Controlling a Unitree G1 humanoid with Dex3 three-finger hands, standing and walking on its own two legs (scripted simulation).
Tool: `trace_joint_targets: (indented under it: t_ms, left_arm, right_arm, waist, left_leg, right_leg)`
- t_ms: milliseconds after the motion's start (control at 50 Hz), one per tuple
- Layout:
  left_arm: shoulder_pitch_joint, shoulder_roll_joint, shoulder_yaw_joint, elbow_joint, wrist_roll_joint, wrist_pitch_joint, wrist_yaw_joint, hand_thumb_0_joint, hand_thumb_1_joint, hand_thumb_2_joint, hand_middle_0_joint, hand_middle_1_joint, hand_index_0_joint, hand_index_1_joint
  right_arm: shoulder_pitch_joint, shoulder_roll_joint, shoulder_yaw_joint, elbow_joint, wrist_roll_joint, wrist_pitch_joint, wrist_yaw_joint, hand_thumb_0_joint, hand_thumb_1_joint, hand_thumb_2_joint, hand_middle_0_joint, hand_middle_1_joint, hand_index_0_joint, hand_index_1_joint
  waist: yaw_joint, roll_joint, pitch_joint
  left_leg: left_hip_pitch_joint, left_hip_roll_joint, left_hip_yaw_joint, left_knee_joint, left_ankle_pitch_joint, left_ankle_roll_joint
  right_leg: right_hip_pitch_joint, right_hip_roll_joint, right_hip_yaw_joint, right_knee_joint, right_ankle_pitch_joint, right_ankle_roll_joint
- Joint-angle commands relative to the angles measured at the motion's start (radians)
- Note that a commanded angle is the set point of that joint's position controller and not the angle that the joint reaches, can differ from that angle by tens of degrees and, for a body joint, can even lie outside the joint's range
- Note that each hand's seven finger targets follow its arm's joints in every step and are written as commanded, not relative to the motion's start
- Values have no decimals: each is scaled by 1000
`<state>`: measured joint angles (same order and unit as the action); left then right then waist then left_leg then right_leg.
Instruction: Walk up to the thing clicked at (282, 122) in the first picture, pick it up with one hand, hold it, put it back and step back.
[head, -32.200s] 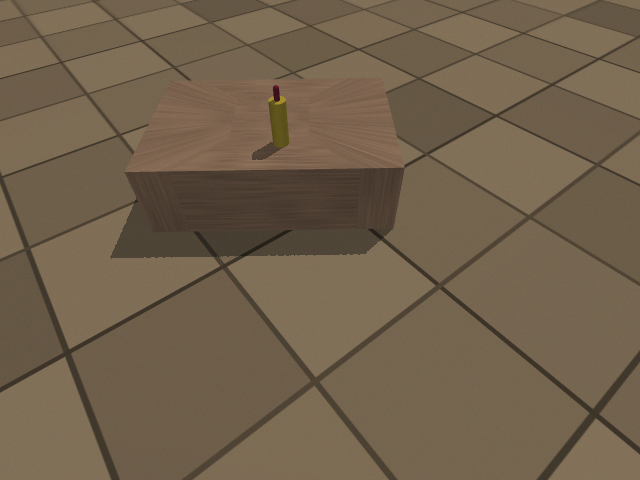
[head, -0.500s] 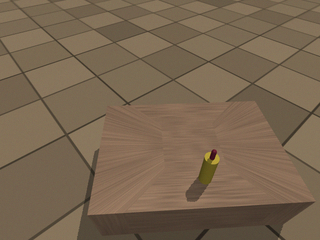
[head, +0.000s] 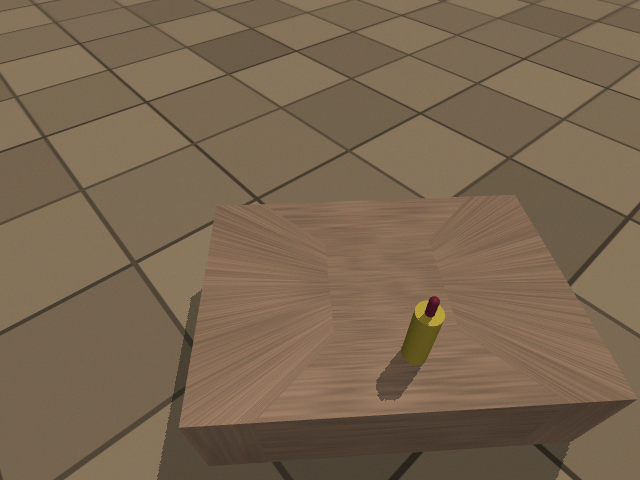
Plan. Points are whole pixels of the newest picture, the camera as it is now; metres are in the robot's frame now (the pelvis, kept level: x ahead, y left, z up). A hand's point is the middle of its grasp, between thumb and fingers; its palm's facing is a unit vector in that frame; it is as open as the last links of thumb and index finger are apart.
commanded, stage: stand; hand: right
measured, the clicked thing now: (423, 328) +0.51 -0.23 -0.33
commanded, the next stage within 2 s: step back in 0.96 s
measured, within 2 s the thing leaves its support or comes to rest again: neither
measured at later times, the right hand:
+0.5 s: hand out of the picture +0.08 -0.25 -0.16, palm faces -0.02 +0.94 -0.35, open 7.4 cm
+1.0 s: hand out of the picture +0.08 -0.26 -0.16, palm faces -0.02 +0.94 -0.34, open 7.4 cm
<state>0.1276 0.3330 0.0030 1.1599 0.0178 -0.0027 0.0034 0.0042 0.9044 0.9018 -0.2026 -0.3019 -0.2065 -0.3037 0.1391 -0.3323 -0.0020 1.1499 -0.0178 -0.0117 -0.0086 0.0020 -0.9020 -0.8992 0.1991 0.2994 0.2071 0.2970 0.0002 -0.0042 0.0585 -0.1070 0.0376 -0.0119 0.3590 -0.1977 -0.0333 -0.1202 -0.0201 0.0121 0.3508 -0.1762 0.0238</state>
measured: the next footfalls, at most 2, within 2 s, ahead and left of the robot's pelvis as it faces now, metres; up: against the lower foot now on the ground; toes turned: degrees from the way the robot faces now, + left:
right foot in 1.68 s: -0.10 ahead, -0.09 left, +0.00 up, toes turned -1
left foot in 2.00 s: -0.16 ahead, +0.15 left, +0.00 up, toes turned -1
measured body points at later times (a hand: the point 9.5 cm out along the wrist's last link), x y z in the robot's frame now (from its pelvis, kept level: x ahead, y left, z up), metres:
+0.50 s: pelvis +0.01 +0.00 +0.00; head +0.02 +0.00 +0.45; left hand +0.08 +0.30 -0.13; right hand +0.08 -0.30 -0.13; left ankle +0.00 +0.14 -0.75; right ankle +0.01 -0.14 -0.75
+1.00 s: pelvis +0.01 +0.00 +0.00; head +0.03 +0.00 +0.45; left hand +0.08 +0.30 -0.13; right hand +0.08 -0.30 -0.14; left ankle +0.00 +0.14 -0.75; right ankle +0.01 -0.14 -0.75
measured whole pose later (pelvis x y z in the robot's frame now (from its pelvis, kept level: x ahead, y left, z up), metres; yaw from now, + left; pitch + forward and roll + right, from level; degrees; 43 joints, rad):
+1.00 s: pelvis +0.01 +0.00 +0.00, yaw +1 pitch -2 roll +0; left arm 0.11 0.34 0.02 1.12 0.01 0.00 0.00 0.00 0.90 0.90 -0.20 -0.30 -0.21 -0.30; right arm 0.12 -0.35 -0.01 1.13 -0.01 0.00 0.01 0.00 -0.90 -0.90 0.20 0.30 0.21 0.30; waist -0.01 0.01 0.06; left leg -0.12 0.04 -0.02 0.37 -0.21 -0.03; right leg -0.13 -0.02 0.00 0.36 -0.19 0.02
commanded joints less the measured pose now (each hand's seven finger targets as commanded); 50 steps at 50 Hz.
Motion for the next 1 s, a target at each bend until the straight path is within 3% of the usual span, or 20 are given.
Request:
trace_joint_targets:
  t_ms: [0, 240, 300, 360, 440, 520, 600, 920, 940, 980]
  left_arm:
    - [-29, 205, 39, -50, -5, -20, 10, 0, 900, 900, -200, -300, -200, -301]
    - [-38, 205, 39, -63, -8, -23, 10, 0, 900, 900, -200, -300, -200, -301]
    - [-46, 208, 40, -63, -8, -23, 10, 0, 900, 900, -200, -300, -200, -301]
    - [-51, 212, 42, -65, -8, -25, 11, 0, 900, 900, -200, -300, -200, -301]
    - [-44, 212, 41, -63, -6, -21, 9, 0, 900, 900, -200, -300, -200, -300]
    - [-48, 217, 44, -65, -8, -22, 8, 0, 900, 900, -200, -300, -200, -300]
    - [-39, 213, 41, -69, -9, -27, 8, 0, 900, 900, -200, -300, -200, -300]
    - [-40, 221, 43, -72, -10, -24, 8, 0, 900, 900, -200, -300, -200, -300]
    - [-56, 283, 89, -107, -27, -13, 8, 0, 900, 900, -200, -300, -200, -300]
    - [-24, 273, 95, -137, -29, -8, 13, 0, 900, 900, -200, -300, -200, -300]
  right_arm:
    - [-24, -209, -35, -51, 0, -13, -11, 0, -900, -900, 200, 300, 200, 300]
    - [-47, -226, -38, -58, 5, -21, -13, 0, -900, -900, 200, 300, 200, 300]
    - [-38, -221, -36, -56, 5, -17, -12, 0, -900, -900, 200, 300, 200, 300]
    - [-43, -221, -36, -58, 5, -18, -11, 0, -900, -900, 200, 300, 200, 300]
    - [-52, -225, -37, -58, 4, -15, -10, 0, -900, -900, 200, 300, 200, 300]
    - [-50, -220, -38, -58, 5, -16, -7, 0, -900, -900, 200, 300, 200, 300]
    - [-54, -225, -40, -62, 7, -18, -6, 0, -900, -900, 200, 300, 200, 300]
    - [-45, -225, -38, -60, 5, -13, -4, 0, -900, -900, 200, 300, 200, 300]
    - [-77, -279, -65, -95, 18, 3, 4, 0, -900, -900, 200, 300, 200, 300]
    - [-51, -259, -69, -126, 32, 12, 6, 0, -900, -900, 200, 300, 200, 300]
  waist:
    - [4, 7, -27]
    - [3, 6, -83]
    - [-1, -3, -69]
    - [-1, -9, -77]
    - [3, 7, -47]
    - [-1, -4, -54]
    - [2, 4, -74]
    - [-3, -2, -49]
    - [-1, -9, 59]
    - [-9, -9, -37]
  left_leg:
    - [-35, 85, -65, -78, 55, 46]
    - [32, 98, -60, -56, 240, 44]
    - [7, 93, -56, -64, 190, 45]
    - [13, 94, -56, -62, 209, 44]
    - [-5, 89, -61, -82, 124, 44]
    - [7, 87, -63, -81, 126, 42]
    - [23, 91, -64, -68, 192, 43]
    - [-1, 87, -67, -82, 104, 43]
    - [-90, 70, -78, 32, 285, 86]
    - [-67, 66, -53, 109, 368, 102]
  right_leg:
    - [2, -91, 69, -61, 46, -33]
    - [32, -100, 57, -41, 207, -30]
    - [41, -104, 62, -52, 184, -27]
    - [48, -106, 60, -48, 203, -30]
    - [21, -101, 57, -62, 122, -31]
    - [14, -99, 59, -67, 108, -33]
    - [27, -105, 59, -62, 171, -36]
    - [13, -103, 61, -73, 100, -36]
    - [-58, -90, 74, 19, 282, -45]
    - [-20, -97, 70, 68, 367, -76]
